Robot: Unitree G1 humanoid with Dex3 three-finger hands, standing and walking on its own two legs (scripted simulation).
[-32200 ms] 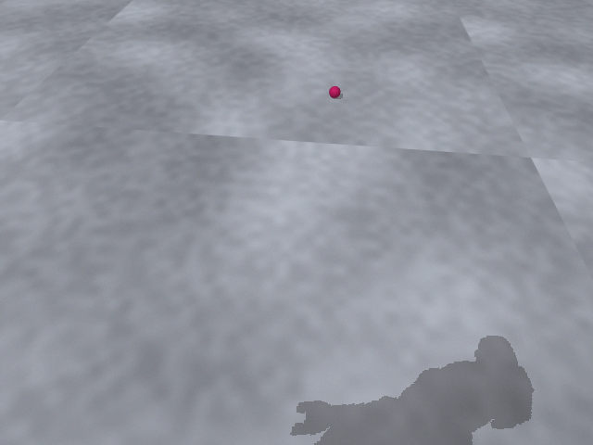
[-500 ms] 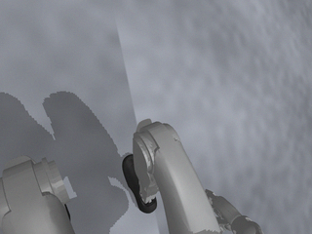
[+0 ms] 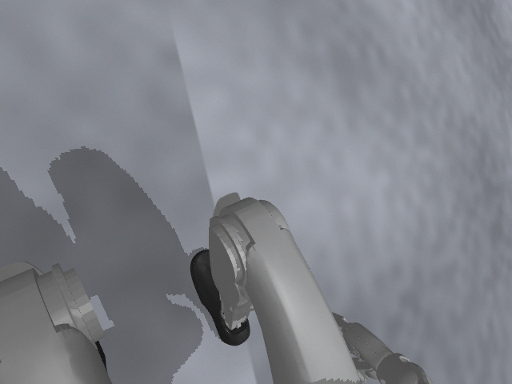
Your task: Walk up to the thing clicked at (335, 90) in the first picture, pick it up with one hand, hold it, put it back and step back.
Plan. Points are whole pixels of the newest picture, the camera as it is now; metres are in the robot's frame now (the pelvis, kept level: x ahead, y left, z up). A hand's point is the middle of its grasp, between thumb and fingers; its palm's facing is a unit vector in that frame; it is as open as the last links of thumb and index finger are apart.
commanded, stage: rest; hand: left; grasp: from above
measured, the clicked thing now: out of the picture +0.45 +0.36 -0.27
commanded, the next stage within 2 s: open in 0.26 s
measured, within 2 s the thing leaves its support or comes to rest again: rests again in 0.32 s
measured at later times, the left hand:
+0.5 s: hand out of the picture +0.44 +0.36 -0.24, palm faces -0.45 -0.16 -0.88, open 8.6 cm
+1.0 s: hand out of the picture +0.45 +0.36 -0.24, palm faces -0.43 -0.14 -0.89, open 13.6 cm
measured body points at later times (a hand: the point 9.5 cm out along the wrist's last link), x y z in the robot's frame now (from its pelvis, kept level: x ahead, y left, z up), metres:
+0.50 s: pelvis +0.00 +0.00 +0.00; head +0.28 +0.14 +0.33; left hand +0.46 +0.36 -0.19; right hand +0.07 -0.25 -0.05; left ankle +0.06 +0.13 -0.27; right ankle +0.11 -0.12 -0.27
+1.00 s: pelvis +0.00 +0.00 +0.00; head +0.28 +0.14 +0.33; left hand +0.46 +0.36 -0.19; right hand +0.07 -0.25 -0.05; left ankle +0.06 +0.13 -0.27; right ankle +0.11 -0.12 -0.27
